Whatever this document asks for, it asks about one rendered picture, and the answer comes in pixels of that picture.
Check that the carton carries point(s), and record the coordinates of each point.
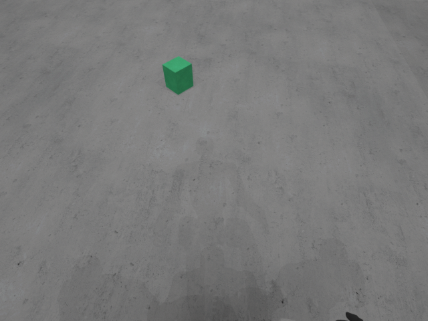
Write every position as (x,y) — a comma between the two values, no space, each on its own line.
(178,75)

